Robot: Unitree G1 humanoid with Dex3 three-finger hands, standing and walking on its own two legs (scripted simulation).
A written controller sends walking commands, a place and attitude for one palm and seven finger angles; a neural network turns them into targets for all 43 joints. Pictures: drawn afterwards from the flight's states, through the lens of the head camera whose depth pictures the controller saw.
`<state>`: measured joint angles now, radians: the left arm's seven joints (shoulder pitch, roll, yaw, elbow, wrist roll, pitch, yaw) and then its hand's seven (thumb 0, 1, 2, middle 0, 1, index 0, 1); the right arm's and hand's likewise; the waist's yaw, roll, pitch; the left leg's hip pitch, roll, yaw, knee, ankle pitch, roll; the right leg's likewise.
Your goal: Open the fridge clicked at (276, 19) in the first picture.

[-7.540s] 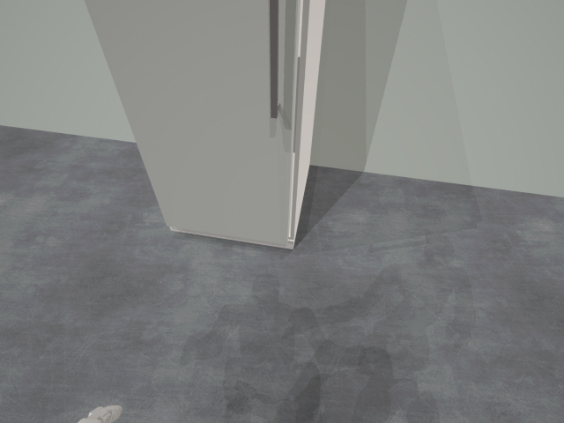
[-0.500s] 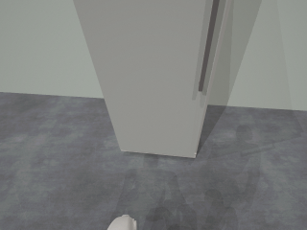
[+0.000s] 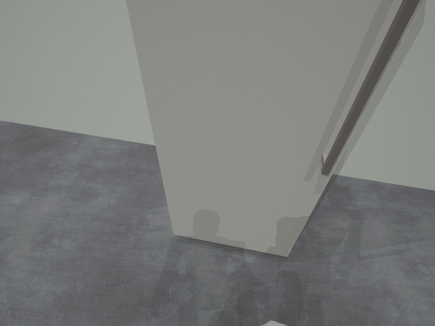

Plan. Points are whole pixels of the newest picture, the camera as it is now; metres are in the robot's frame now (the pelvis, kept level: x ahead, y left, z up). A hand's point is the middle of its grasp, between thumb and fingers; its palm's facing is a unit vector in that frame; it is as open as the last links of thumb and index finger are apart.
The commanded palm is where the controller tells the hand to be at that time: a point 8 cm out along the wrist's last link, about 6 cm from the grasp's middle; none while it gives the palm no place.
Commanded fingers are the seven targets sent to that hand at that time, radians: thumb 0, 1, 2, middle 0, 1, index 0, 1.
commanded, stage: come to a stop and stand still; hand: right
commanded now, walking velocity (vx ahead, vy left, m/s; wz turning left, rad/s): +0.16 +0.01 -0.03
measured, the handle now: (362, 88) +0.53 -0.24 +0.20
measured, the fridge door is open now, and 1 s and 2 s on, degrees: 0 0 0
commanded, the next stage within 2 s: look again from close up in 1.82 s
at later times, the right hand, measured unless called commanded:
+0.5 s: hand out of the picture +0.04 -0.20 -0.18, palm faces +0.02 +0.97 -0.23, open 7.4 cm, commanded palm none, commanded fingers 0.00 -0.90 -0.90 0.20 0.30 0.20 0.30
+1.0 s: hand out of the picture -0.05 -0.13 -0.15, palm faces +0.10 +0.97 -0.23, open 7.3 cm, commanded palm none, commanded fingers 0.00 -0.90 -0.90 0.20 0.30 0.20 0.30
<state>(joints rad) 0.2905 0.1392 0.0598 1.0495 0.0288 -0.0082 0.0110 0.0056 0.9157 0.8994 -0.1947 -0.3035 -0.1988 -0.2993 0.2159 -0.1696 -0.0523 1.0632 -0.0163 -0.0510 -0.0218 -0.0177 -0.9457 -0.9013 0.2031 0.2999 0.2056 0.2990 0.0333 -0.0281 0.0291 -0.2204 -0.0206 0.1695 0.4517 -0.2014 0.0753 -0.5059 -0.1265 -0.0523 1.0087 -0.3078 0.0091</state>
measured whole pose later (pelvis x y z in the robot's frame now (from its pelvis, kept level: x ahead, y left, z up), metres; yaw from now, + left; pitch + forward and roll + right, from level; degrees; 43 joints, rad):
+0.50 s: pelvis +0.02 -0.01 +0.00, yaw +3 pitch -2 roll +0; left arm 0.11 0.15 0.06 1.02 0.02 0.01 0.04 -0.01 0.94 0.90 -0.20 -0.30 -0.21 -0.30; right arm 0.25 -0.18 -0.06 1.05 -0.02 0.05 -0.03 0.00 -0.91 -0.90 0.20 0.30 0.20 0.30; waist -0.02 0.00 0.10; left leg -0.37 0.04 0.03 0.91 -0.49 -0.03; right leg -0.31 -0.09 -0.15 0.48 -0.13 -0.02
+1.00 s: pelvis -0.02 +0.04 +0.01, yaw +1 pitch +0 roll -3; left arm 0.32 0.21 0.07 1.09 0.03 0.07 -0.01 0.01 0.91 0.90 -0.19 -0.30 -0.20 -0.30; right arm 0.36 -0.10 -0.04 1.07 -0.03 -0.02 -0.03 0.00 -0.91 -0.90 0.21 0.30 0.21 0.30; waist -0.05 -0.03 0.01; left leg -0.21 0.06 0.09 0.37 -0.16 0.03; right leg -0.39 -0.03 -0.03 0.92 -0.31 0.06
